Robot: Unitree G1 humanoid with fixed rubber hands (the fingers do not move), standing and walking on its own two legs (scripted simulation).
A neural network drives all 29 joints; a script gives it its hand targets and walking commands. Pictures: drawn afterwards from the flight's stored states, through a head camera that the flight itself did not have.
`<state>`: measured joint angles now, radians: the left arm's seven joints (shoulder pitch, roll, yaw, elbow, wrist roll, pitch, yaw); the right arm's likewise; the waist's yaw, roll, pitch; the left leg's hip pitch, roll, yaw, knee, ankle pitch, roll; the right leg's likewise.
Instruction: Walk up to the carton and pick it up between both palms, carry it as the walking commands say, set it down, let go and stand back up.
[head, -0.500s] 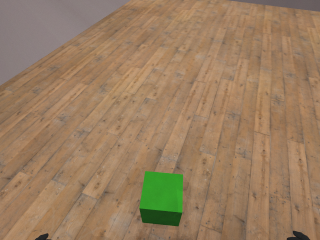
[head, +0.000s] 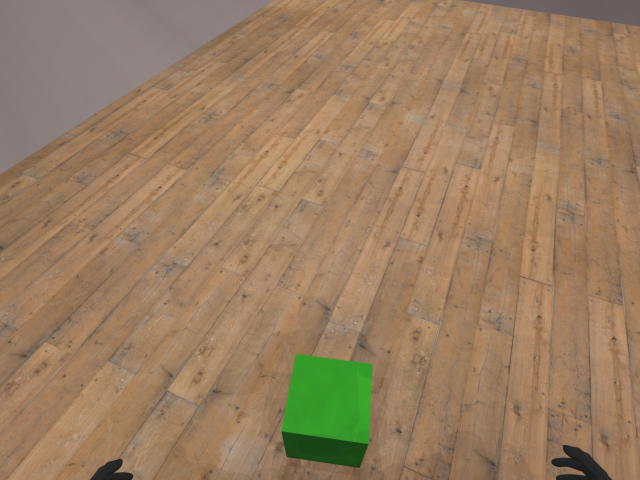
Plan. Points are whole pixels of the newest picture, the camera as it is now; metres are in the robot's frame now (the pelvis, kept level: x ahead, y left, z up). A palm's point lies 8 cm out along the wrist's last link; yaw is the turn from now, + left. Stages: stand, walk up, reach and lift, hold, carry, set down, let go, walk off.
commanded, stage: walk up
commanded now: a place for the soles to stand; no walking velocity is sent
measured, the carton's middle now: (328, 412) +0.42 +0.00 -0.65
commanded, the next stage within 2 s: reach and lift in 1.22 s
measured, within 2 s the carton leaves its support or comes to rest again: neither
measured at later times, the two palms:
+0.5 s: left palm out of the picture +0.08 +0.31 -0.10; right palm out of the picture +0.10 -0.33 -0.09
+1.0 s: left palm out of the picture +0.12 +0.30 -0.10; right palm out of the picture +0.09 -0.34 -0.09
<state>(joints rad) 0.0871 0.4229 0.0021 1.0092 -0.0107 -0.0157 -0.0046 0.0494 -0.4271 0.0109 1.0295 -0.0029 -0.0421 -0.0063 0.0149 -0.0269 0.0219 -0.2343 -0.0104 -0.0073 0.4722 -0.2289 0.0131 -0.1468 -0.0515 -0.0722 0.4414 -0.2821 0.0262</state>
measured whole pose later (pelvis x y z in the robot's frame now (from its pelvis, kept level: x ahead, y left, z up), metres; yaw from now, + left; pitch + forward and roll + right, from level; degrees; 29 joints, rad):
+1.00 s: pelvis +0.01 -0.01 +0.01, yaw -3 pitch -1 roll +0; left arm 0.08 0.41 0.01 1.08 0.01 0.00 0.00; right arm 0.06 -0.41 -0.01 1.10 -0.02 -0.02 -0.01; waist 0.00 -0.01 0.02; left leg -0.14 0.02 0.03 0.34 -0.18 -0.01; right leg -0.08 -0.02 -0.03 0.34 -0.23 0.01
